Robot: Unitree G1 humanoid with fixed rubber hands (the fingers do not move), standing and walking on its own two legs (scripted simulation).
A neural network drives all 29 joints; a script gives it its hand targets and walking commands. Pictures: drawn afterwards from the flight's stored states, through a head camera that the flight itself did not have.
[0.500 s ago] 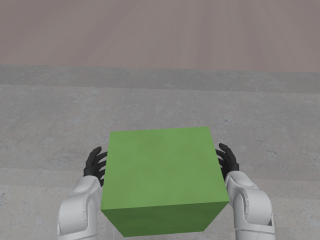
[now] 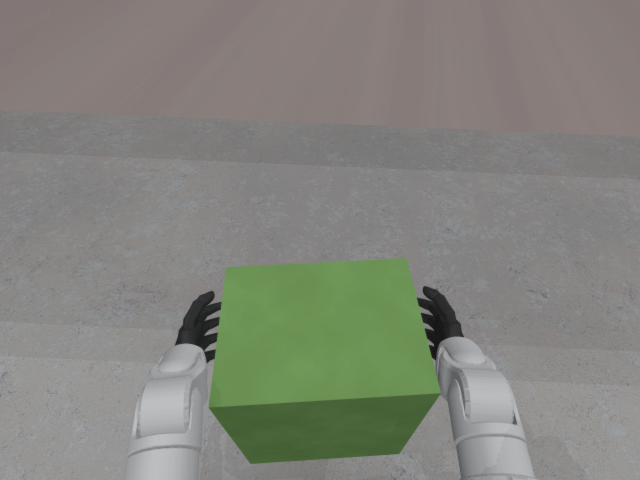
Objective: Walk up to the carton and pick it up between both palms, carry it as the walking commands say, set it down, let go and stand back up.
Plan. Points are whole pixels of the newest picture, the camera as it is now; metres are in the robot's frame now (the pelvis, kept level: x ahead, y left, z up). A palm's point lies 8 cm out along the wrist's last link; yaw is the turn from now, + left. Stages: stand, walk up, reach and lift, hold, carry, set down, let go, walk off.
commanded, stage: set down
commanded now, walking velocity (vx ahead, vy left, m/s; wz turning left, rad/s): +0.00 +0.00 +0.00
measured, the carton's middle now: (321, 370) +0.27 +0.00 -0.05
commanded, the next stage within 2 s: none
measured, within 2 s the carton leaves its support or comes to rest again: neither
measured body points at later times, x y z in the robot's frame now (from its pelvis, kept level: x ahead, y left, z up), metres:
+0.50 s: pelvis -0.02 +0.00 -0.02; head +0.05 +0.00 +0.42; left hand +0.32 +0.17 -0.05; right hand +0.32 -0.16 -0.05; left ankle +0.03 +0.12 -0.74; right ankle +0.01 -0.12 -0.74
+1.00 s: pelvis -0.03 +0.00 -0.08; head +0.15 +0.01 +0.33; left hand +0.35 +0.17 -0.15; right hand +0.36 -0.16 -0.15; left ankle +0.03 +0.12 -0.74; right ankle +0.01 -0.12 -0.74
